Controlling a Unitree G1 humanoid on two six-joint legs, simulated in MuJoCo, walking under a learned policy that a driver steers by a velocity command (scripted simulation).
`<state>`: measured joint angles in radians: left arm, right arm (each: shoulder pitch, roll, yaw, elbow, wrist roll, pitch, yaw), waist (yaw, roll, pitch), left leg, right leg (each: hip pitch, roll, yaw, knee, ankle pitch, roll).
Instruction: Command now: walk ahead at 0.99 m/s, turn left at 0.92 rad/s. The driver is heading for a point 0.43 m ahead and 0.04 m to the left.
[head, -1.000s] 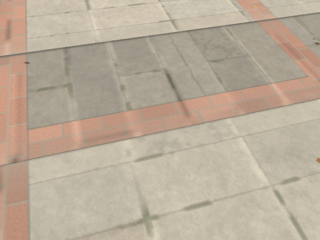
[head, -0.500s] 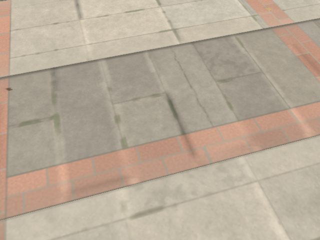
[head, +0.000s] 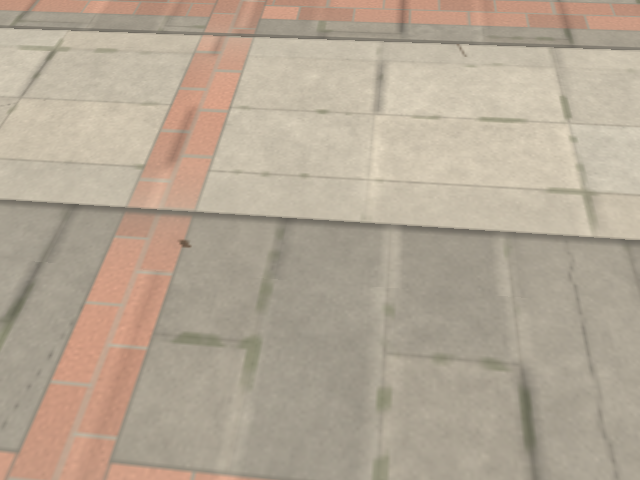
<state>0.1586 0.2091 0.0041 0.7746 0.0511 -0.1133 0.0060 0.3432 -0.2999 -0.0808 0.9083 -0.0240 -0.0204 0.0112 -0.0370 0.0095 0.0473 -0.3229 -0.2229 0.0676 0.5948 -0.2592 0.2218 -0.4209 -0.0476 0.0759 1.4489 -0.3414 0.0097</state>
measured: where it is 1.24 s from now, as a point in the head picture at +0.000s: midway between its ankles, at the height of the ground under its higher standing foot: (341, 433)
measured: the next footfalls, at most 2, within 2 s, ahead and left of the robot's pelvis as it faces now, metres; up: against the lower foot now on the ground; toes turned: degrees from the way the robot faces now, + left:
right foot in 0.30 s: +0.51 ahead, -0.15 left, +0.00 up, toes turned +16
left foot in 0.68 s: +0.60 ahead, +0.14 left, +0.00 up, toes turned +21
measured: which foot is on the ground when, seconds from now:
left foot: down 0.00-0.30, up 0.32-0.66, down 0.68-1.00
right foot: up 0.00-0.28, down 0.30-0.70, up 0.72-0.94, down 0.96-1.00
